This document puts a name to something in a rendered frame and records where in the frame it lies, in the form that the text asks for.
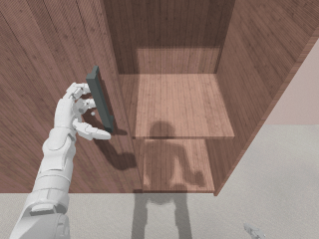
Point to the robot left hand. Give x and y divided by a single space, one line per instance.
67 111

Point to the left robot forearm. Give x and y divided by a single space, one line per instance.
51 188

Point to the wardrobe door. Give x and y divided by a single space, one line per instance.
46 46

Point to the left robot upper arm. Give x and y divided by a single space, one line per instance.
47 226

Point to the robot right hand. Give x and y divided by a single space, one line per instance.
253 232

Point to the handle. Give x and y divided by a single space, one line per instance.
99 99

